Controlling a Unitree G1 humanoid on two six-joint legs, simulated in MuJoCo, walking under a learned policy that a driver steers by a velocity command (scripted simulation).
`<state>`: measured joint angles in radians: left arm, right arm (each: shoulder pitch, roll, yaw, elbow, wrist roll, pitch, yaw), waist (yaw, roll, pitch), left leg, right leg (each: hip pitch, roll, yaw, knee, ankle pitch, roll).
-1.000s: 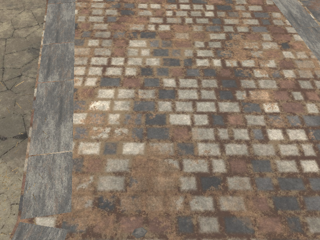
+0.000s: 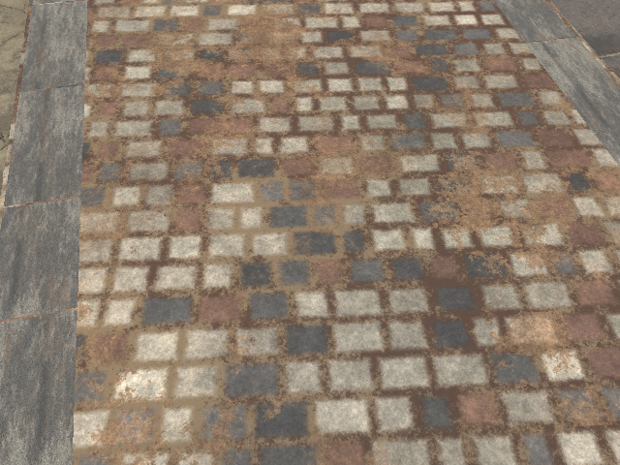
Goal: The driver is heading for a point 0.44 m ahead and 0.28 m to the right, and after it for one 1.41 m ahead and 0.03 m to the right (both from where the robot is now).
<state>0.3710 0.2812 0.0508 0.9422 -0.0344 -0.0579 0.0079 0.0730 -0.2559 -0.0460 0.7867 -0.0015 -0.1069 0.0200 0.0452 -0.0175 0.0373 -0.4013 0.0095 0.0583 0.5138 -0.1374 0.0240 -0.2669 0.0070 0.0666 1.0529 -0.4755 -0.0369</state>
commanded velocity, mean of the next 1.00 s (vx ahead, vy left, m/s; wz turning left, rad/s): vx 0.39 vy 0.00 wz -0.32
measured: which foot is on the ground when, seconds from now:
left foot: down 0.00-0.44, up 0.46-0.88, down 0.90-1.00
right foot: up 0.00-0.42, down 0.44-0.92, up 0.94-1.00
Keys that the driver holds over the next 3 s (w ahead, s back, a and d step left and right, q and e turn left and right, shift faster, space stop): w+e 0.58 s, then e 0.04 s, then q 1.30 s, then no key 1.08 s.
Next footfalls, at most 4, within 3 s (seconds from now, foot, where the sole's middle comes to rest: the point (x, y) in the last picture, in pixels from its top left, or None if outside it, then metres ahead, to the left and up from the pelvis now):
0.44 right None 0.35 -0.18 -0.77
0.90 left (375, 382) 0.64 -0.10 -0.77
1.28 right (477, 428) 0.55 -0.31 -0.77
1.72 left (351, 430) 0.53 -0.04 -0.77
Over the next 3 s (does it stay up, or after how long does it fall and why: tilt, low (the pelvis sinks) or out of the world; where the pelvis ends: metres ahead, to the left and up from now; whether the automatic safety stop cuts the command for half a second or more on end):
stays up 0.54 -0.19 0.01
